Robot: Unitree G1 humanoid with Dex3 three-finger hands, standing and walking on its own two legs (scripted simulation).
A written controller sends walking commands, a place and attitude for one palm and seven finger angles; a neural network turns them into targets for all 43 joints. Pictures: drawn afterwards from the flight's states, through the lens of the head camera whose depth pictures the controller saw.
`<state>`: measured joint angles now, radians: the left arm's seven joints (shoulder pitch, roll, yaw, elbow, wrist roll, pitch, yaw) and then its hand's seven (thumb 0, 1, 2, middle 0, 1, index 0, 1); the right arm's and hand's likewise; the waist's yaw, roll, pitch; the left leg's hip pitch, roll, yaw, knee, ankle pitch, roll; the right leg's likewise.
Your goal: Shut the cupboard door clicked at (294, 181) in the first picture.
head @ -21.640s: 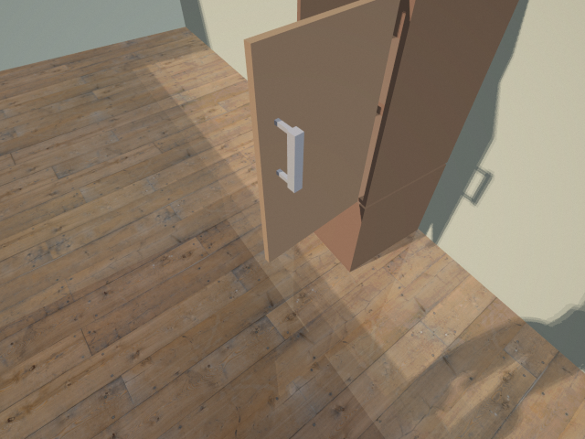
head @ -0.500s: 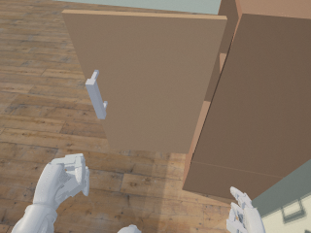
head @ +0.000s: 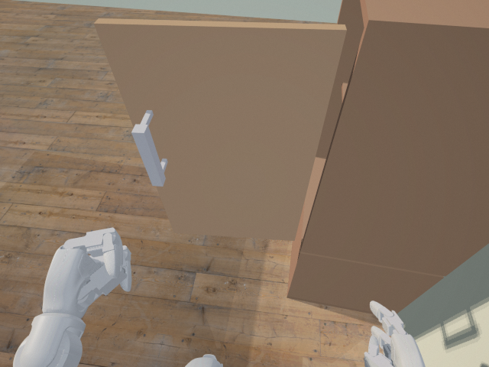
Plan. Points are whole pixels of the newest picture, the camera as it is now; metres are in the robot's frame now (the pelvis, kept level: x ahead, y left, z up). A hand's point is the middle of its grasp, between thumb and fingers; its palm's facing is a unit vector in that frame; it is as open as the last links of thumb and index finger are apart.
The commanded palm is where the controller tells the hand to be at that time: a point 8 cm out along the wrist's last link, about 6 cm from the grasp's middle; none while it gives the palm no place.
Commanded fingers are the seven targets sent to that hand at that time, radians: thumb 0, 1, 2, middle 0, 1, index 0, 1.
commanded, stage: bring the fist close to the handle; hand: left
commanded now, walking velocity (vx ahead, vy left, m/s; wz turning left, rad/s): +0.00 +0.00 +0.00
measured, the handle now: (153, 149) +0.48 +0.22 +0.08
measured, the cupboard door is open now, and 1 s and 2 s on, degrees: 96 96 89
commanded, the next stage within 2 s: push the door shut along its arc in 1.42 s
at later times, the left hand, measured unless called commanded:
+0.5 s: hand (142, 229) +0.30 +0.19 +0.08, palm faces +0.01 -1.00 -0.03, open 3.1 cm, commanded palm +0.28 +0.24 +0.08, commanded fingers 0.00 0.90 0.90 -1.30 -1.50 -1.30 -1.50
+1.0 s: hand (151, 190) +0.37 +0.19 +0.08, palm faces +0.01 -1.00 -0.05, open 3.1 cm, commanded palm +0.36 +0.24 +0.08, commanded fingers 0.00 0.90 0.90 -1.30 -1.50 -1.30 -1.50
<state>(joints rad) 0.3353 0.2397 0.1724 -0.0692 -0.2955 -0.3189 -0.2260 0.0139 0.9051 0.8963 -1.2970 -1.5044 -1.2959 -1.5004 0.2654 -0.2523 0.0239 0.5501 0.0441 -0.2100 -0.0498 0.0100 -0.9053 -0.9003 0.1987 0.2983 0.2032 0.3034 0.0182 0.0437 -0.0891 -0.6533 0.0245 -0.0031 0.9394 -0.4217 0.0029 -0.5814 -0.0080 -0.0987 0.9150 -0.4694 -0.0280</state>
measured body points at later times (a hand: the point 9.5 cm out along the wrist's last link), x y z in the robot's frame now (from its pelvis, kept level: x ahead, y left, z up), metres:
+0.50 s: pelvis +0.00 +0.01 +0.01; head +0.04 +0.00 +0.45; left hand +0.29 +0.24 +0.08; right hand +0.15 -0.23 -0.08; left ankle +0.03 +0.12 -0.69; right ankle +0.00 -0.10 -0.69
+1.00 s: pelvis +0.00 +0.00 +0.01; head +0.06 +0.00 +0.45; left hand +0.37 +0.24 +0.09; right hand +0.13 -0.25 -0.10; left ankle +0.03 +0.12 -0.69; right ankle +0.00 -0.10 -0.69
